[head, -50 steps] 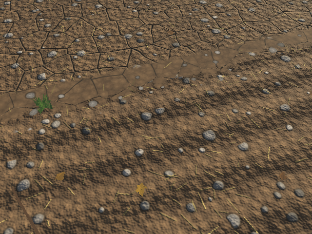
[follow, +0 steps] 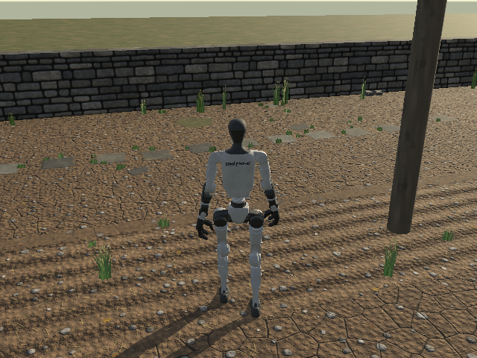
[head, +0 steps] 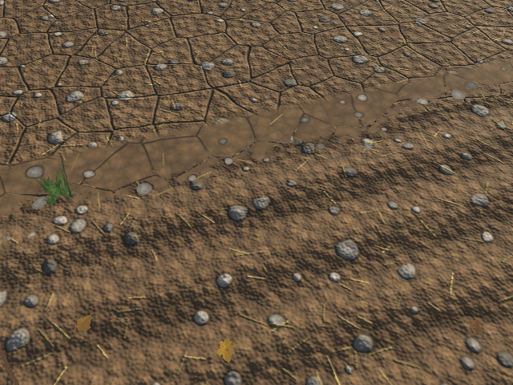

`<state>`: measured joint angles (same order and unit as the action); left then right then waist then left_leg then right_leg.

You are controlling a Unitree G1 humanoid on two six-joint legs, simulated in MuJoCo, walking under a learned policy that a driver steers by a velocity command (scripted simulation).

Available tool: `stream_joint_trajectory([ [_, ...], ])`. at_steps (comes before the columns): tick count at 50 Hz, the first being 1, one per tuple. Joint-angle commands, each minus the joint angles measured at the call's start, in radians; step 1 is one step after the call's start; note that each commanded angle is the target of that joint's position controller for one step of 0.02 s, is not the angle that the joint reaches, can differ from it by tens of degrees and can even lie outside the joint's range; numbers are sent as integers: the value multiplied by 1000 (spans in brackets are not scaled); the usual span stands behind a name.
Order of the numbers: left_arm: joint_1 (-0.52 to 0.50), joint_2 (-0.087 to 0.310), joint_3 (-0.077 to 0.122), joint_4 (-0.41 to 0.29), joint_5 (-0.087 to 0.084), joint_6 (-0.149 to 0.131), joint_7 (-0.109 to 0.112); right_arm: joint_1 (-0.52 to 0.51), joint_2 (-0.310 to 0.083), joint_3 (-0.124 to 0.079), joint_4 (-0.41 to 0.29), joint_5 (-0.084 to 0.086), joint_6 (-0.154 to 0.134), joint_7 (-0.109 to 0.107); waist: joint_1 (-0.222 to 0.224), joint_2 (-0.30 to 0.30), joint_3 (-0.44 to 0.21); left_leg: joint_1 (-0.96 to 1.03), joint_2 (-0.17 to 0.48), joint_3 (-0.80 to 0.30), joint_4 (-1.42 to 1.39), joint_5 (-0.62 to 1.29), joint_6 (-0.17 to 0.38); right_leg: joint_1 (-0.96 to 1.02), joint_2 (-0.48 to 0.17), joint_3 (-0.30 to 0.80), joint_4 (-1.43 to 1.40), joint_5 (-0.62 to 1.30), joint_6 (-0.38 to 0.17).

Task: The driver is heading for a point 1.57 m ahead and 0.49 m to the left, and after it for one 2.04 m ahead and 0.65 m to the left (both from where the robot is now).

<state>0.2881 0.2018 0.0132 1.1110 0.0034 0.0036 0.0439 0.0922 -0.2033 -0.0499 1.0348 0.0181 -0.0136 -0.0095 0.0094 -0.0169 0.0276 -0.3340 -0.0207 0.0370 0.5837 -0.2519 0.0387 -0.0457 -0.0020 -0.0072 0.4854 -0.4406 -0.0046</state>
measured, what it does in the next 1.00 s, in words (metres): walks ahead: left foot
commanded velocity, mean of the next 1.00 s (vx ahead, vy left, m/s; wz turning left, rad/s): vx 0.41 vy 0.00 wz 0.00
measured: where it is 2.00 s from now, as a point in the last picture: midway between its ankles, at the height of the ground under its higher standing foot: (267, 347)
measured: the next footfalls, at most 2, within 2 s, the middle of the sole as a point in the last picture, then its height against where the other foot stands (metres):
left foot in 0.52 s outside the picture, level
right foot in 1.08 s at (310, 341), level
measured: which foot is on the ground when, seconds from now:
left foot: down 0.00-0.16, up 0.18-0.50, down 0.52-1.00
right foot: down 0.00-0.52, up 0.54-1.00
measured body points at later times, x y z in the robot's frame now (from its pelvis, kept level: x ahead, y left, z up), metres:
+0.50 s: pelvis +0.13 +0.02 -0.02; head +0.17 +0.02 +0.43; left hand -0.02 +0.26 -0.14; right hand +0.38 -0.19 -0.10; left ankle +0.27 +0.13 -0.72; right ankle -0.11 -0.11 -0.73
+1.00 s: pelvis +0.37 +0.03 +0.01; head +0.39 +0.02 +0.46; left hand +0.56 +0.27 -0.09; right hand +0.34 -0.24 -0.13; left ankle +0.27 +0.13 -0.73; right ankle +0.56 -0.13 -0.69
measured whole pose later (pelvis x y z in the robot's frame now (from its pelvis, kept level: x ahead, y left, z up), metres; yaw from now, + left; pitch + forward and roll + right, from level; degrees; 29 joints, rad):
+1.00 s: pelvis +0.37 +0.03 +0.01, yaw +0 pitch +2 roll +2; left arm 0.06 0.23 0.07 0.88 -0.02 -0.08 -0.01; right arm 0.37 -0.24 -0.05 1.04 0.01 -0.08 -0.01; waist -0.08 -0.03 0.00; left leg 0.04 -0.05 0.07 0.20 -0.27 0.04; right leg -0.63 -0.11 0.01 0.58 0.04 0.00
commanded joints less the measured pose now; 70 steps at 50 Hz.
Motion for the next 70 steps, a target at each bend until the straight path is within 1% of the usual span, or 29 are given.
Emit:
stream_joint_trajectory([
  [1,104,67,13,-1,-7,0,1,49,-137,-36,-8,14,0,-10,-10,61,-22,184,102,-178,-110,-153,120,-222,18,-23,-1,-41,-42],
  [5,80,40,10,-36,-15,-45,-10,108,-173,-47,-4,5,-33,-8,-10,147,52,119,252,-478,-287,-428,210,-290,15,-14,95,-42,-92],
  [7,158,44,15,-8,-15,-61,-19,-13,-161,-43,-52,7,-45,-4,59,105,50,-10,208,-383,-239,-312,172,-135,-16,24,-22,9,-134],
  [8,244,64,22,24,-18,-69,-18,-127,-132,-35,-96,16,-53,2,114,29,61,-160,131,-230,-113,-154,117,18,-72,95,-137,47,-160],
  [9,337,153,48,62,-27,-75,-14,-187,-66,-19,-132,19,-72,10,130,-165,58,-344,-18,13,155,-12,28,187,-193,288,-241,121,-198],
  [10,310,199,60,45,-22,-83,-18,-206,-99,-22,-149,14,-91,14,121,-225,126,-519,-9,55,258,-165,6,242,-336,434,-253,358,-234],
  [12,329,130,45,35,-1,-93,-20,-177,-99,-25,-137,19,-100,28,95,-107,122,-707,63,-9,493,-279,8,374,-375,407,-209,604,-247],
  [14,324,110,37,26,-8,-89,-28,-174,-72,-16,-142,29,-97,40,78,-70,127,-797,104,-14,554,-192,16,410,-348,315,-227,634,-211],
  [17,213,78,18,-32,-2,-78,-21,-240,-28,8,-190,17,-96,60,45,-67,152,-510,93,41,323,43,-5,99,-223,144,-338,541,-160],
  [19,216,134,31,-46,-1,-87,-16,-281,-18,18,-218,8,-87,66,46,-101,146,-243,45,84,179,168,-4,-68,-196,89,-422,551,-157],
  [23,249,179,51,-34,-17,-94,-20,-206,-121,-16,-235,18,-72,51,-34,-155,66,-88,-14,84,52,136,64,99,-239,53,-263,1026,-121],
  [25,227,184,54,-42,-6,-78,-19,48,-189,-57,-163,28,-64,40,-162,-169,-88,229,-44,83,-3,159,109,63,-215,20,50,1215,-81],
  [26,202,170,48,-68,8,-78,-21,223,-234,-76,-116,24,-56,33,-231,-115,-189,538,82,-69,22,136,143,-172,-176,21,320,959,-56],
  [27,326,-1,8,-86,0,-93,-30,323,-306,-83,-87,-8,-57,35,-141,209,-393,802,382,-607,-130,-125,301,-476,25,33,738,121,-3],
  [28,249,50,22,-85,-25,-126,-38,303,-235,-58,-76,-8,-65,42,-167,207,-378,708,405,-826,-318,-177,300,-550,42,186,918,-96,-27],
  [29,158,105,42,-131,-58,-138,-40,188,-198,-42,-87,-5,-77,45,-118,181,-180,530,388,-679,-347,-164,259,-642,-9,149,964,-39,-43],
  [31,81,110,54,-149,-46,-131,-24,33,-130,-20,-109,-14,-99,57,-40,37,-34,204,314,-411,-392,-14,203,-555,-112,97,866,118,-64],
  [34,142,71,65,-142,-36,-85,-12,22,-101,-9,-85,-23,-106,57,32,94,-8,30,239,-248,-469,-5,185,-434,-160,91,749,152,-70],
  [38,-23,109,82,-210,-15,-76,-8,110,-163,-17,-56,-23,-105,21,15,70,57,55,245,-220,-531,-2,212,-607,-185,78,564,306,-18],
  [49,-367,80,54,-317,-28,-104,-65,325,-200,-28,-16,-2,-70,-3,-98,60,77,337,261,-106,-435,176,166,-647,-102,5,70,468,0],
  [52,-310,118,64,-319,-19,-117,-77,304,-214,-35,-15,-5,-49,-8,-46,100,31,393,268,-98,-283,512,124,-511,-50,-14,-1,391,-41],
  [54,-59,205,101,-243,-1,-127,-72,278,-191,-24,-31,-7,-41,-9,70,90,-140,330,172,-34,26,710,56,-148,-23,-36,-48,593,-98],
  [55,102,289,116,-212,24,-126,-63,283,-151,-5,-68,-33,-46,-10,100,-56,-311,105,94,10,350,322,3,173,-245,193,33,975,-168],
  [56,107,317,113,-202,22,-118,-69,461,-23,30,-29,-18,-62,-1,26,-294,-461,-209,-70,-65,661,-425,-47,455,-480,541,-3,1129,-360],
  [57,96,229,95,-219,7,-109,-72,417,-150,-1,-7,7,-69,-1,70,-138,-460,-223,-22,-202,742,-413,-42,363,-427,490,-37,1034,-322],
  [58,-2,188,79,-239,2,-108,-66,315,-179,-13,-40,29,-69,-3,53,-119,-309,-288,22,-170,732,-360,-35,240,-383,324,-55,1015,-273],
  [59,-83,165,68,-250,6,-108,-63,262,-168,-14,-49,27,-60,-14,22,-40,-230,-270,72,-142,678,-295,-42,106,-338,237,-93,971,-238],
  [61,-160,129,57,-249,21,-108,-58,260,-147,-27,-49,12,-22,-25,-36,-58,-147,-149,112,-126,598,-206,-52,-114,-289,120,-171,887,-211],
  [70,-201,198,79,-251,16,-60,6,128,-129,-49,-177,-5,47,-23,-31,-87,-84,-166,129,-58,337,-6,-79,-175,-307,-35,-295,460,-236],
])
